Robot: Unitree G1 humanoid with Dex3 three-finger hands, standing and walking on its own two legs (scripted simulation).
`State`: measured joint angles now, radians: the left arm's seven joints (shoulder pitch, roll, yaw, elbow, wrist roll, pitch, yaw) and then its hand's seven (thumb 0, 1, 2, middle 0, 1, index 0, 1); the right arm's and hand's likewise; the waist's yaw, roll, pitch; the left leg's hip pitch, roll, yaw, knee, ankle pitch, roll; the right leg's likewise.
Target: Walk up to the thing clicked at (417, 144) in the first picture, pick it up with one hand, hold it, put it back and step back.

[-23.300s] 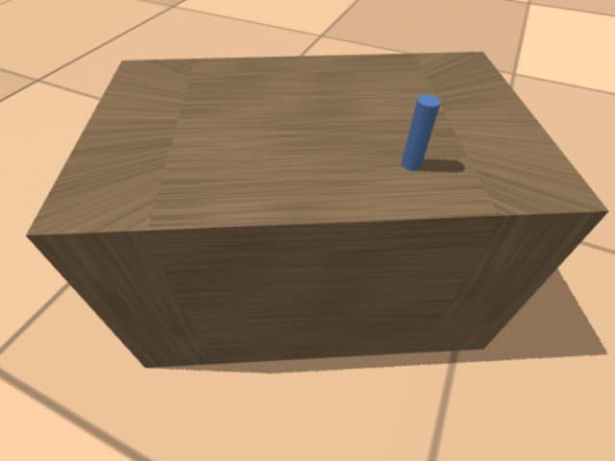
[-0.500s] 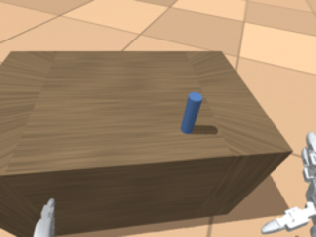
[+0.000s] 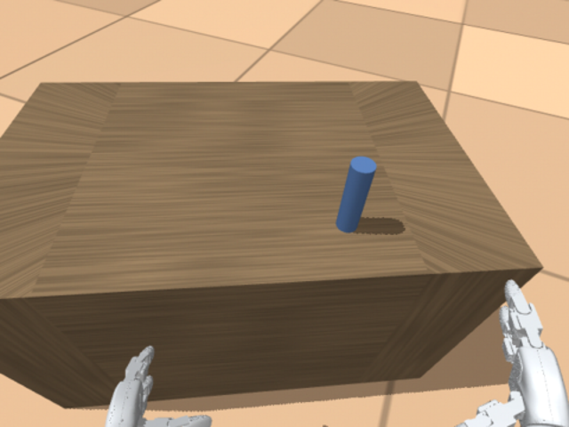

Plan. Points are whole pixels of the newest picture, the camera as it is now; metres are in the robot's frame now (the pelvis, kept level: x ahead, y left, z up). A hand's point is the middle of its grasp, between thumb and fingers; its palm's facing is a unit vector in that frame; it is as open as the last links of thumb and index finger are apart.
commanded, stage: home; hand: right
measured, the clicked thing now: (354, 197) +0.50 -0.14 +0.01
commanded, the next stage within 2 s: none
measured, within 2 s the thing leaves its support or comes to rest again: neither
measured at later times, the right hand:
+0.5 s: hand (402, 380) +0.20 -0.18 -0.09, palm faces +0.10 +0.97 -0.23, open 17.4 cm
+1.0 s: hand out of the picture +0.13 -0.26 -0.13, palm faces -0.04 +0.92 -0.38, open 17.4 cm
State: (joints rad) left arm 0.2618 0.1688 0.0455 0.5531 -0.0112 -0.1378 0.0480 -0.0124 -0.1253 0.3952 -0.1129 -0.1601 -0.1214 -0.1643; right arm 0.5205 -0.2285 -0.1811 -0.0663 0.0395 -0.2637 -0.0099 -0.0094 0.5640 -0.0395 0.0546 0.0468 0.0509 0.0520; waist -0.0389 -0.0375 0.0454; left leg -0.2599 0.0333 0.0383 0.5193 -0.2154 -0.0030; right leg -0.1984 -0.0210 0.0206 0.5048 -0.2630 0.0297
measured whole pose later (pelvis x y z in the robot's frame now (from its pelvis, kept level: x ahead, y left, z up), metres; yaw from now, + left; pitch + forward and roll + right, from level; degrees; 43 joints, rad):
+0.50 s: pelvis +0.02 +0.00 +0.00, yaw +1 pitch +0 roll +0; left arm 0.21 0.20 0.00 0.68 0.01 -0.10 0.06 0.01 0.84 0.86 -0.19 -0.28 -0.20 -0.29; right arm 0.24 -0.17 -0.02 0.54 0.00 -0.12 -0.08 -0.01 0.53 -0.05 0.06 0.05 0.06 0.06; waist 0.00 0.00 0.04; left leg -0.26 0.02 0.03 0.49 -0.23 -0.01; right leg -0.20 -0.03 0.01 0.50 -0.29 0.03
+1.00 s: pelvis +0.03 +0.00 +0.00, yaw +1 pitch -2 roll +0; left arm 0.20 0.36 0.01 0.92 0.03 0.00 0.00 0.00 0.90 0.89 -0.20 -0.29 -0.21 -0.30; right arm 0.20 -0.35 0.00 0.93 -0.03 -0.03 -0.01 -0.01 0.53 -0.05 0.06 0.05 0.06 0.06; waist 0.00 -0.02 0.00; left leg -0.22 0.03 0.02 0.51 -0.25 -0.01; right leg -0.15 -0.02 0.00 0.48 -0.29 0.02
